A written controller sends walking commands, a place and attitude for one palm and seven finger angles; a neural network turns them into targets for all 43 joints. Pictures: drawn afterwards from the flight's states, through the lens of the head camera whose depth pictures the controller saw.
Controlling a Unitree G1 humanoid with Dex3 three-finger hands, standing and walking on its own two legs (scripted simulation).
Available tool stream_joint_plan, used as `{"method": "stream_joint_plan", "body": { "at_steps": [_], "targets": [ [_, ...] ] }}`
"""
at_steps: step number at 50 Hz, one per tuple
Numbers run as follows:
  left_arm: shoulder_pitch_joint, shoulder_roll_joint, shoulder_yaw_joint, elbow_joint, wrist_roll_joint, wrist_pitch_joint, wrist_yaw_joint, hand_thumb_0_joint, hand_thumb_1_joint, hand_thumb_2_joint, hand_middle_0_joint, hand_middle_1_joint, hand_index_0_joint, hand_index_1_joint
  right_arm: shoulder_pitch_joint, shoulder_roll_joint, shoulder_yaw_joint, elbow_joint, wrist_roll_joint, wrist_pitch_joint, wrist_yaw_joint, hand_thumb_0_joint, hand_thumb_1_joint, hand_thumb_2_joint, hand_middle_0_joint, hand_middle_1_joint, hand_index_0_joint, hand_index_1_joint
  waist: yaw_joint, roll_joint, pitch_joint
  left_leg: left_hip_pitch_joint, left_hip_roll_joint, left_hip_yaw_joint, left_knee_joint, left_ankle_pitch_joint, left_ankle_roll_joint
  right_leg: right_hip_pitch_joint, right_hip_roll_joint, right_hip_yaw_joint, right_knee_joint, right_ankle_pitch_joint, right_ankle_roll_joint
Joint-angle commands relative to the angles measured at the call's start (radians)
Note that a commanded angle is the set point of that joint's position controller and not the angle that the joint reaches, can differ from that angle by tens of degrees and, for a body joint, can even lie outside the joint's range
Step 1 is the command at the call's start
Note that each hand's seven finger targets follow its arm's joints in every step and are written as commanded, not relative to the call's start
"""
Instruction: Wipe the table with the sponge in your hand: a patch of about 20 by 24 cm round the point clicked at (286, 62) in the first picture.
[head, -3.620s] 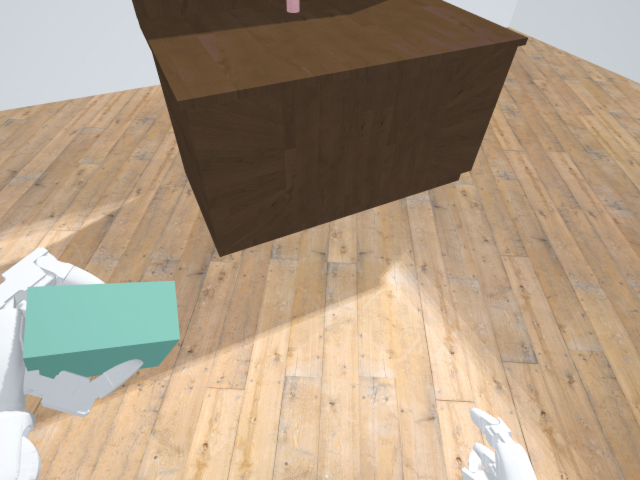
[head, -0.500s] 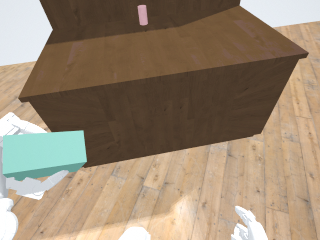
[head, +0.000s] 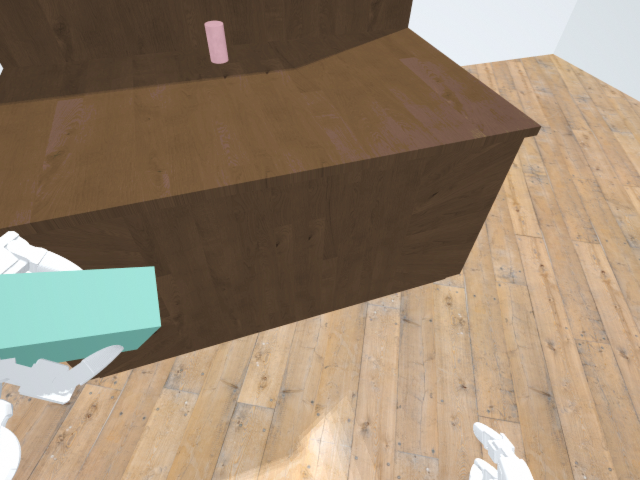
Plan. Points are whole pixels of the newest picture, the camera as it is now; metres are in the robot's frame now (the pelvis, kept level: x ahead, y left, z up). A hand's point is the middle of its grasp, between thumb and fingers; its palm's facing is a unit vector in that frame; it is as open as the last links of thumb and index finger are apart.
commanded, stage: take the last steps up to it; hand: left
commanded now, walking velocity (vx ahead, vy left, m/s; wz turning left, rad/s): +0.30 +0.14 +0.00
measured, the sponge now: (102, 316) +0.23 +0.22 +0.16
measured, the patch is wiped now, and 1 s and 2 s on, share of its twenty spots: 0.00 0.00 0.00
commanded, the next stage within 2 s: come to a stop and stand still in 1.36 s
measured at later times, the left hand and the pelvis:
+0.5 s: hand (107, 252) +0.30 +0.24 +0.17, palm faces +0.36 -0.81 -0.46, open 10.1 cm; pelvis +0.09 +0.01 +0.00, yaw +0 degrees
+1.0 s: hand (113, 188) +0.40 +0.27 +0.17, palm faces +0.39 -0.76 -0.52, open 10.1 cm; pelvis +0.18 +0.04 -0.01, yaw +0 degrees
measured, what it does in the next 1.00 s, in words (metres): walks ahead: right foot, then left foot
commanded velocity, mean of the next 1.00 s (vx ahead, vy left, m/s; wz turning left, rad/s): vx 0.27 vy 0.12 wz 0.01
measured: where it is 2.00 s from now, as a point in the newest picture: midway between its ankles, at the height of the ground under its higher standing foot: outside the picture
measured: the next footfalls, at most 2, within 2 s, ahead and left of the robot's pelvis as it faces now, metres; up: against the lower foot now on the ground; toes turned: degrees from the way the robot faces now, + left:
right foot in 0.16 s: +0.12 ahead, -0.12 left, +0.00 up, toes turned -10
left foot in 0.56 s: +0.20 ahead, +0.17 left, +0.00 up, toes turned +9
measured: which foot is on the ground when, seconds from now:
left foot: down 0.00-0.18, up 0.20-0.54, down 0.56-0.96, up 0.98-1.00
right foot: up 0.00-0.14, down 0.16-0.58, up 0.60-0.92, down 0.94-1.00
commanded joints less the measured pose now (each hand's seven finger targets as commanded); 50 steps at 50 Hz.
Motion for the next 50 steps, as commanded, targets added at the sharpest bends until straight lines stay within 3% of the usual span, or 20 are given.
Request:
{"method": "stream_joint_plan", "body": {
  "at_steps": [1,6,7,8,9,10,12,16,23,26,27,28,29,30,32,35,44,46,48,50],
  "targets": [
    [-0.061,0.133,0.046,-0.307,-0.007,-0.076,-0.006,0.0,0.1,1.3,-1.2,-1.6,-1.2,-1.6,-0.106,-0.15,-0.041,-0.134,0.002,-0.083,-0.01,0.0,-0.9,-0.9,0.2,0.3,0.2,0.3,0.02,0.227,-0.01,0.016,0.195,-0.169,-0.239,0.21,0.139,-0.008,-0.015,-0.046,-0.166,0.098,0.02],
    [-0.053,0.168,0.097,-0.258,-0.004,-0.061,0.003,0.0,0.1,1.3,-1.2,-1.6,-1.2,-1.6,-0.118,-0.146,-0.033,-0.116,-0.008,-0.081,-0.02,0.0,-0.9,-0.9,0.2,0.3,0.2,0.3,0.035,0.149,-0.077,-0.039,0.162,-0.107,-0.032,0.163,0.084,0.287,0.03,-0.11,-0.502,0.201,0.009],
    [-0.062,0.176,0.106,-0.245,0.0,-0.062,0.003,0.0,0.1,1.3,-1.2,-1.6,-1.2,-1.6,-0.117,-0.138,-0.036,-0.11,-0.006,-0.074,-0.019,0.0,-0.9,-0.9,0.2,0.3,0.2,0.3,0.038,0.054,-0.102,-0.095,0.124,-0.072,0.12,0.116,0.062,0.377,-0.019,-0.036,-0.574,0.233,-0.015],
    [-0.063,0.213,0.132,-0.219,0.006,-0.059,0.006,0.0,0.1,1.3,-1.2,-1.6,-1.2,-1.6,-0.115,-0.119,-0.039,-0.109,-0.007,-0.062,-0.017,0.0,-0.9,-0.9,0.2,0.3,0.2,0.3,0.034,-0.178,-0.121,-0.264,0.029,-0.011,0.38,-0.031,0.023,0.47,-0.209,0.278,-0.651,0.222,-0.1],
    [-0.044,0.223,0.153,-0.181,-0.006,-0.058,0.005,0.0,0.1,1.3,-1.2,-1.6,-1.2,-1.6,-0.134,-0.117,-0.036,-0.129,-0.012,-0.06,-0.011,0.0,-0.9,-0.9,0.2,0.3,0.2,0.3,0.039,-0.315,-0.115,-0.463,-0.052,-0.086,0.617,-0.244,-0.009,0.519,-0.394,0.624,-0.738,0.279,-0.195],
    [-0.102,0.228,0.171,-0.202,-0.02,-0.068,0.006,0.0,0.1,1.3,-1.2,-1.6,-1.2,-1.6,-0.147,-0.126,-0.036,-0.122,-0.019,-0.062,-0.006,0.0,-0.9,-0.9,0.2,0.3,0.2,0.3,0.031,-0.229,-0.078,-0.482,-0.011,-0.198,0.733,-0.201,-0.028,0.441,-0.44,0.655,-0.783,0.171,-0.21],
    [-0.048,0.217,0.172,-0.17,-0.026,-0.082,-0.01,0.0,0.1,1.3,-1.2,-1.6,-1.2,-1.6,-0.116,-0.131,-0.046,-0.092,-0.014,-0.044,0.005,0.0,-0.9,-0.9,0.2,0.3,0.2,0.3,0.015,-0.16,-0.038,-0.492,0.03,-0.224,0.794,-0.084,-0.049,0.356,-0.379,0.511,-0.781,0.1,-0.198],
    [-0.023,0.183,0.138,-0.229,-0.018,-0.108,-0.017,0.0,0.1,1.3,-1.2,-1.6,-1.2,-1.6,-0.153,-0.132,-0.034,-0.1,-0.009,-0.019,0.011,0.0,-0.9,-0.9,0.2,0.3,0.2,0.3,0.009,-0.126,-0.047,-0.426,0.054,-0.17,0.615,0.0,-0.057,0.308,-0.284,0.177,-0.728,0.434,-0.147],
    [-0.009,0.19,0.137,-0.346,-0.014,-0.091,0.026,0.0,0.1,1.3,-1.2,-1.6,-1.2,-1.6,-0.12,-0.121,-0.05,-0.151,-0.017,-0.05,-0.003,0.0,-0.9,-0.9,0.2,0.3,0.2,0.3,0.039,-0.166,-0.095,-0.15,-0.012,-0.009,0.128,0.02,-0.029,0.321,-0.255,0.13,-0.667,0.406,-0.141],
    [-0.04,0.181,0.134,-0.348,-0.014,-0.087,0.033,0.0,0.1,1.3,-1.2,-1.6,-1.2,-1.6,-0.099,-0.136,-0.063,-0.157,-0.013,-0.049,-0.021,0.0,-0.9,-0.9,0.2,0.3,0.2,0.3,0.017,-0.08,-0.106,0.025,-0.032,0.016,-0.051,0.103,-0.027,0.278,-0.185,0.071,-0.538,0.277,-0.091],
    [-0.064,0.171,0.125,-0.36,-0.014,-0.094,0.031,0.0,0.1,1.3,-1.2,-1.6,-1.2,-1.6,-0.084,-0.152,-0.071,-0.16,-0.007,-0.049,-0.028,0.0,-0.9,-0.9,0.2,0.3,0.2,0.3,0.003,0.055,-0.118,0.114,0.0,-0.037,-0.098,0.099,-0.011,0.215,-0.146,0.046,-0.4,0.256,-0.065],
    [-0.074,0.16,0.118,-0.368,-0.014,-0.101,0.03,0.0,0.1,1.3,-1.2,-1.6,-1.2,-1.6,-0.088,-0.18,-0.08,-0.168,-0.002,-0.047,-0.028,0.0,-0.9,-0.9,0.2,0.3,0.2,0.3,0.001,0.292,-0.123,0.204,0.158,-0.267,-0.156,0.133,0.058,0.054,-0.039,-0.025,-0.174,0.092,-0.02],
    [-0.074,0.163,0.099,-0.355,-0.005,-0.11,0.025,0.0,0.1,1.3,-1.2,-1.6,-1.2,-1.6,-0.091,-0.173,-0.076,-0.179,0.001,-0.049,-0.024,0.0,-0.9,-0.9,0.2,0.3,0.2,0.3,0.008,0.377,-0.091,0.215,0.311,-0.5,-0.214,0.264,0.143,-0.092,0.021,-0.026,0.045,-0.196,-0.001],
    [-0.083,0.185,0.108,-0.274,0.011,-0.114,0.018,0.0,0.1,1.3,-1.2,-1.6,-1.2,-1.6,-0.097,-0.166,-0.07,-0.168,0.001,-0.055,-0.012,0.0,-0.9,-0.9,0.2,0.3,0.2,0.3,0.006,0.27,-0.058,0.116,0.338,-0.518,-0.253,0.155,0.181,-0.123,0.009,0.027,0.161,-0.182,-0.017],
    [-0.115,0.193,0.116,-0.288,-0.002,-0.106,0.012,0.0,0.1,1.3,-1.2,-1.6,-1.2,-1.6,-0.1,-0.15,-0.06,-0.139,-0.002,-0.064,-0.013,0.0,-0.9,-0.9,0.2,0.3,0.2,0.3,0.0,0.256,-0.035,0.084,0.304,-0.462,-0.236,0.123,0.201,-0.184,-0.044,0.053,0.196,-0.077,0.0],
    [-0.072,0.147,0.076,-0.39,-0.007,-0.106,-0.003,0.0,0.1,1.3,-1.2,-1.6,-1.2,-1.6,-0.102,-0.145,-0.056,-0.133,0.006,-0.083,0.0,0.0,-0.9,-0.9,0.2,0.3,0.2,0.3,0.016,0.25,-0.069,0.096,0.214,-0.265,-0.198,0.249,0.153,-0.156,-0.034,0.005,0.098,0.03,0.015],
    [-0.007,0.184,0.131,-0.28,-0.023,-0.046,0.002,0.0,0.1,1.3,-1.2,-1.6,-1.2,-1.6,-0.116,-0.132,-0.021,-0.128,-0.007,-0.067,-0.019,0.0,-0.9,-0.9,0.2,0.3,0.2,0.3,0.018,0.168,-0.111,0.066,0.204,-0.17,-0.115,0.261,0.092,0.155,0.049,-0.093,-0.455,0.126,0.012],
    [-0.029,0.175,0.126,-0.222,-0.016,-0.038,0.001,0.0,0.1,1.3,-1.2,-1.6,-1.2,-1.6,-0.119,-0.13,-0.023,-0.118,-0.004,-0.049,-0.024,0.0,-0.9,-0.9,0.2,0.3,0.2,0.3,0.022,0.054,-0.126,-0.059,0.159,-0.132,0.066,0.185,0.06,0.342,-0.003,-0.011,-0.606,0.236,-0.02],
    [-0.061,0.223,0.15,-0.192,-0.014,-0.036,0.004,0.0,0.1,1.3,-1.2,-1.6,-1.2,-1.6,-0.143,-0.107,-0.017,-0.142,-0.007,-0.038,-0.014,0.0,-0.9,-0.9,0.2,0.3,0.2,0.3,0.027,-0.311,-0.114,-0.433,-0.048,-0.061,0.53,-0.249,-0.023,0.521,-0.374,0.578,-0.724,0.448,-0.199],
    [-0.089,0.184,0.117,-0.175,-0.029,-0.039,-0.005,0.0,0.1,1.3,-1.2,-1.6,-1.2,-1.6,-0.134,-0.135,-0.036,-0.118,0.0,-0.038,0.001,0.0,-0.9,-0.9,0.2,0.3,0.2,0.3,0.012,-0.233,-0.053,-0.463,-0.004,-0.205,0.725,-0.176,-0.048,0.417,-0.386,0.545,-0.749,0.391,-0.196]
  ]
}}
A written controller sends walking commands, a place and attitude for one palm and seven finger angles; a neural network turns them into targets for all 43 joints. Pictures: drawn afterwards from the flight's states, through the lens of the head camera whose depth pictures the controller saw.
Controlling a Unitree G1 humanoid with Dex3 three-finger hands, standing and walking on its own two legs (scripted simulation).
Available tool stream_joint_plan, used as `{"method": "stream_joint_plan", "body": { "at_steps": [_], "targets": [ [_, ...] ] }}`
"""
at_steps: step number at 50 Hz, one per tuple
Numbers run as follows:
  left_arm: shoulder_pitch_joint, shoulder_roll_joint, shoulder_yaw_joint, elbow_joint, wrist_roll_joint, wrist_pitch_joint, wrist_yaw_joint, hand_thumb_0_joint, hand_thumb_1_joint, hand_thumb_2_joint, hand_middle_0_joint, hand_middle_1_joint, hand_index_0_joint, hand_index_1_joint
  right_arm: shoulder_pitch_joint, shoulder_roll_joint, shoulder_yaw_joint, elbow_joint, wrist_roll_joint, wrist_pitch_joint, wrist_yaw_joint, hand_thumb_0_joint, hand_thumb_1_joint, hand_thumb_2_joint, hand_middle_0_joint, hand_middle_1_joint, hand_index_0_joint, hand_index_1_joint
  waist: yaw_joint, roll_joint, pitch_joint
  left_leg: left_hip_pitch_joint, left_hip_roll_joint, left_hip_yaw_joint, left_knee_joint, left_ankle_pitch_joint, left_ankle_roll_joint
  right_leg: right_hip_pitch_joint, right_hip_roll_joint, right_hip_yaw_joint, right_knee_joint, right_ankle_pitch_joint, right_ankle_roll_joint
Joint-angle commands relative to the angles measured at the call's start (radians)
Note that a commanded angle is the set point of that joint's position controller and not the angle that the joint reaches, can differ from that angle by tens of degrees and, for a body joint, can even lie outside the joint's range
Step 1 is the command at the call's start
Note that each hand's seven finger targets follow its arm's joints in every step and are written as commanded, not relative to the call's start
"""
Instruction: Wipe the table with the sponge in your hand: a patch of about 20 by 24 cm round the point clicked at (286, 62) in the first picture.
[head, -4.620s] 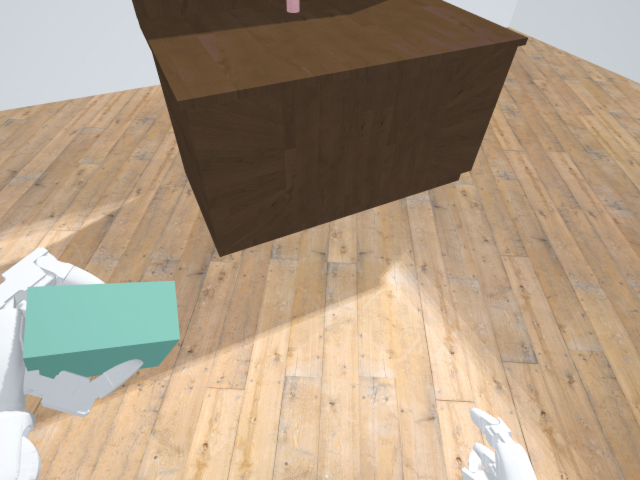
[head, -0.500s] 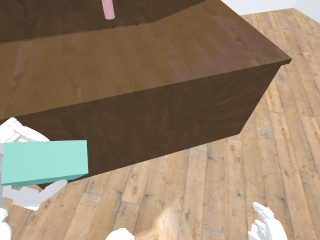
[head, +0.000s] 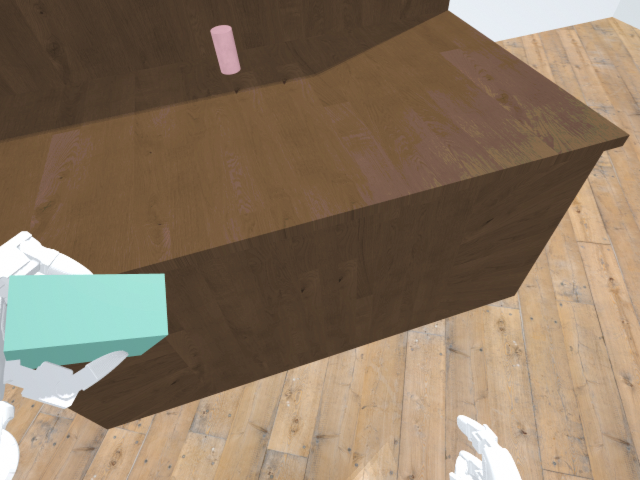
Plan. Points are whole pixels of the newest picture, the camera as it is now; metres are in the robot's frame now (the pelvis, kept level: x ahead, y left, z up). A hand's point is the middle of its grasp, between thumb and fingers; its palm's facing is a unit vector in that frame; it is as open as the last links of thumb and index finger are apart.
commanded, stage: take the last steps up to it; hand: left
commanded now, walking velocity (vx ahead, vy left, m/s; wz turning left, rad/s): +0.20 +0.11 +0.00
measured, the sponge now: (108, 321) +0.23 +0.21 +0.16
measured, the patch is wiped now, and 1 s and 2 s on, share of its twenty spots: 0.00 0.00 0.00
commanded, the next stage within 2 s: come to a stop and stand still in 0.36 s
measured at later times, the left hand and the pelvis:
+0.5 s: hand (39, 253) +0.29 +0.30 +0.18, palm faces +0.43 -0.81 -0.41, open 10.1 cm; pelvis +0.06 +0.05 +0.00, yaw +0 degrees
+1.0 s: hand (76, 243) +0.29 +0.25 +0.20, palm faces +0.41 -0.83 -0.38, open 10.1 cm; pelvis +0.04 +0.01 +0.01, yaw -2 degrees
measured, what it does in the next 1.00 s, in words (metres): steps on the spot: left foot, then right foot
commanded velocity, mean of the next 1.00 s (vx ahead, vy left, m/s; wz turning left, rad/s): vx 0.05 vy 0.01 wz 0.00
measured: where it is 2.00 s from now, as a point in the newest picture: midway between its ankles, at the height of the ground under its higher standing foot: outside the picture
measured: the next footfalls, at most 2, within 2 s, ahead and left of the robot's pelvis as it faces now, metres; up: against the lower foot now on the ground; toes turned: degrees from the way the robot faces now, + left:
left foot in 0.40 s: +0.12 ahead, +0.12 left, +0.00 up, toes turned +1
right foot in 0.84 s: +0.10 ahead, -0.08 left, +0.00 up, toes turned -1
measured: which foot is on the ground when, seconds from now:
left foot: up 0.00-0.38, down 0.40-1.00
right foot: down 0.00-0.42, up 0.44-0.82, down 0.84-1.00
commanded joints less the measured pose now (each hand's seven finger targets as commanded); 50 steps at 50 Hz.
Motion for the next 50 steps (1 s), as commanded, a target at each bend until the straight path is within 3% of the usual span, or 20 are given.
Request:
{"method": "stream_joint_plan", "body": {
  "at_steps": [1,3,6,13,18,19,20,21,22,24,29,38,39,40,42,43,44,45,47,50],
  "targets": [
    [-0.072,0.169,0.146,-0.143,-0.03,-0.06,0.02,0.0,0.1,1.3,-1.2,-1.6,-1.2,-1.6,-0.086,-0.133,-0.065,-0.154,0.007,-0.043,-0.002,0.0,-0.9,-0.9,0.2,0.3,0.2,0.3,-0.012,-0.222,-0.104,-0.362,0.018,-0.133,0.432,0.016,-0.03,0.289,-0.398,0.539,-0.315,0.29,-0.092],
    [-0.026,0.157,0.131,-0.171,-0.018,-0.079,0.019,0.0,0.1,1.3,-1.2,-1.6,-1.2,-1.6,-0.108,-0.125,-0.05,-0.145,0.001,-0.026,-0.001,0.0,-0.9,-0.9,0.2,0.3,0.2,0.3,-0.009,-0.136,-0.104,-0.358,0.023,-0.108,0.433,0.089,-0.038,0.263,-0.328,0.339,-0.275,0.508,-0.052],
    [-0.04,0.173,0.131,-0.255,-0.016,-0.102,0.029,0.0,0.1,1.3,-1.2,-1.6,-1.2,-1.6,-0.109,-0.138,-0.062,-0.157,-0.002,-0.023,-0.002,0.0,-0.9,-0.9,0.2,0.3,0.2,0.3,-0.016,-0.127,-0.132,-0.314,0.028,-0.065,0.294,0.143,-0.037,0.263,-0.305,0.227,-0.262,0.625,-0.038],
    [0.067,0.191,0.191,-0.317,-0.031,-0.094,0.053,0.0,0.1,1.3,-1.2,-1.6,-1.2,-1.6,-0.073,-0.134,-0.087,-0.221,0.0,-0.03,-0.005,0.0,-0.9,-0.9,0.2,0.3,0.2,0.3,0.019,-0.187,-0.189,-0.163,-0.004,0.046,-0.118,0.163,-0.02,0.334,-0.298,0.22,-0.224,0.658,-0.053],
    [0.002,0.155,0.154,-0.289,-0.032,-0.077,0.057,0.0,0.1,1.3,-1.2,-1.6,-1.2,-1.6,-0.041,-0.149,-0.098,-0.225,0.004,-0.025,-0.02,0.0,-0.9,-0.9,0.2,0.3,0.2,0.3,-0.012,-0.168,-0.195,0.126,-0.023,0.071,-0.381,0.29,-0.007,0.208,-0.237,0.174,-0.106,0.394,0.003],
    [-0.003,0.14,0.136,-0.274,-0.035,-0.079,0.053,0.0,0.1,1.3,-1.2,-1.6,-1.2,-1.6,-0.037,-0.164,-0.106,-0.224,0.01,-0.025,-0.029,0.0,-0.9,-0.9,0.2,0.3,0.2,0.3,-0.025,-0.065,-0.194,0.241,0.021,0.019,-0.43,0.321,0.014,0.125,-0.194,0.149,0.016,0.304,0.034],
    [-0.035,0.135,0.124,-0.305,-0.032,-0.086,0.053,0.0,0.1,1.3,-1.2,-1.6,-1.2,-1.6,-0.043,-0.187,-0.107,-0.231,0.011,-0.025,-0.027,0.0,-0.9,-0.9,0.2,0.3,0.2,0.3,-0.019,0.115,-0.219,0.333,0.181,-0.195,-0.457,0.466,0.089,-0.011,-0.086,0.083,0.196,0.002,0.078],
    [-0.058,0.145,0.119,-0.301,-0.026,-0.096,0.051,0.0,0.1,1.3,-1.2,-1.6,-1.2,-1.6,-0.043,-0.182,-0.103,-0.241,0.015,-0.028,-0.022,0.0,-0.9,-0.9,0.2,0.3,0.2,0.3,-0.006,0.203,-0.203,0.359,0.336,-0.405,-0.493,0.601,0.187,-0.164,-0.024,0.098,0.368,-0.361,0.092],
    [-0.083,0.163,0.125,-0.258,-0.012,-0.098,0.048,0.0,0.1,1.3,-1.2,-1.6,-1.2,-1.6,-0.044,-0.172,-0.095,-0.235,0.013,-0.036,-0.016,0.0,-0.9,-0.9,0.2,0.3,0.2,0.3,-0.015,0.132,-0.146,0.302,0.352,-0.437,-0.527,0.591,0.214,-0.219,-0.01,0.132,0.497,-0.36,0.083],
    [-0.143,0.209,0.138,-0.331,-0.01,-0.103,0.039,0.0,0.1,1.3,-1.2,-1.6,-1.2,-1.6,-0.069,-0.156,-0.079,-0.203,-0.001,-0.049,-0.017,0.0,-0.9,-0.9,0.2,0.3,0.2,0.3,-0.005,0.14,-0.159,0.259,0.325,-0.361,-0.508,0.582,0.192,-0.216,-0.057,0.17,0.527,-0.264,0.091],
    [-0.065,0.144,0.089,-0.428,-0.027,-0.064,0.02,0.0,0.1,1.3,-1.2,-1.6,-1.2,-1.6,-0.063,-0.155,-0.06,-0.21,-0.01,-0.072,0.012,0.0,-0.9,-0.9,0.2,0.3,0.2,0.3,-0.002,0.158,-0.162,0.175,0.225,-0.131,-0.525,0.624,0.099,-0.09,-0.019,0.125,0.332,-0.078,0.113],
    [-0.052,0.122,0.098,-0.275,-0.045,-0.017,0.031,0.0,0.1,1.3,-1.2,-1.6,-1.2,-1.6,-0.049,-0.143,-0.048,-0.202,-0.002,-0.076,0.0,0.0,-0.9,-0.9,0.2,0.3,0.2,0.3,-0.016,0.169,-0.165,0.201,0.253,-0.129,-0.508,0.539,0.087,0.046,0.029,0.089,-0.027,-0.095,0.119],
    [-1.081,0.932,0.525,-0.351,0.027,-0.168,0.04,0.0,0.1,1.3,-1.2,-1.6,-1.2,-1.6,0.083,-0.207,-0.01,-0.187,0.036,-0.136,-0.056,0.0,-0.9,-0.9,0.2,0.3,0.2,0.3,-0.002,0.14,-0.147,0.1,0.146,-0.111,-0.443,0.301,0.087,0.079,-0.068,0.281,-0.112,-0.018,0.078],
    [-0.595,0.294,0.252,0.089,-0.013,-0.055,-0.01,0.0,0.1,1.3,-1.2,-1.6,-1.2,-1.6,-0.035,-0.05,-0.034,-0.199,0.017,-0.128,-0.02,0.0,-0.9,-0.9,0.2,0.3,0.2,0.3,-0.014,-0.11,-0.125,0.145,0.094,-0.043,-0.315,0.193,0.021,-0.031,-0.029,0.255,-0.238,0.017,0.047],
    [-0.491,0.37,0.243,0.008,-0.018,-0.042,-0.03,0.0,0.1,1.3,-1.2,-1.6,-1.2,-1.6,-0.05,-0.165,-0.045,-0.227,-0.014,-0.131,-0.003,0.0,-0.9,-0.9,0.2,0.3,0.2,0.3,0.004,-0.19,-0.127,0.117,0.01,-0.037,-0.216,0.156,0.004,0.005,-0.133,0.428,-0.319,0.187,0.003],
    [-0.412,0.297,0.186,-0.006,-0.027,-0.04,-0.039,0.0,0.1,1.3,-1.2,-1.6,-1.2,-1.6,-0.029,-0.146,-0.049,-0.236,-0.01,-0.136,0.006,0.0,-0.9,-0.9,0.2,0.3,0.2,0.3,0.012,-0.173,-0.159,0.103,-0.009,-0.038,-0.219,0.177,0.006,0.055,-0.169,0.45,-0.316,0.276,-0.007],
    [-0.339,0.149,0.099,-0.045,-0.05,-0.032,-0.049,0.0,0.1,1.3,-1.2,-1.6,-1.2,-1.6,-0.042,-0.137,-0.054,-0.251,0.013,-0.142,0.034,0.0,-0.9,-0.9,0.2,0.3,0.2,0.3,0.017,-0.188,-0.2,0.086,-0.046,-0.036,-0.216,0.172,0.003,0.129,-0.159,0.435,-0.295,0.282,0.018],
    [-0.189,0.092,0.067,-0.085,-0.053,-0.02,-0.049,0.0,0.1,1.3,-1.2,-1.6,-1.2,-1.6,-0.025,-0.144,-0.063,-0.247,0.023,-0.137,0.051,0.0,-0.9,-0.9,0.2,0.3,0.2,0.3,0.027,-0.217,-0.207,0.075,-0.044,-0.037,-0.202,0.188,0.007,0.177,-0.151,0.437,-0.294,0.303,0.035],
    [-0.084,0.12,0.079,-0.247,-0.039,-0.014,-0.044,0.0,0.1,1.3,-1.2,-1.6,-1.2,-1.6,-0.056,-0.155,-0.061,-0.261,0.017,-0.133,0.058,0.0,-0.9,-0.9,0.2,0.3,0.2,0.3,0.033,-0.241,-0.19,0.037,-0.051,-0.042,-0.21,0.168,0.017,0.185,-0.151,0.406,-0.307,0.295,0.05],
    [-0.026,0.136,0.116,-0.269,-0.046,-0.014,-0.025,0.0,0.1,1.3,-1.2,-1.6,-1.2,-1.6,-0.08,-0.174,-0.06,-0.252,0.008,-0.131,0.033,0.0,-0.9,-0.9,0.2,0.3,0.2,0.3,0.011,-0.11,-0.152,0.148,-0.024,-0.079,-0.351,0.232,0.016,0.075,-0.089,0.338,-0.31,0.095,0.032]
  ]
}}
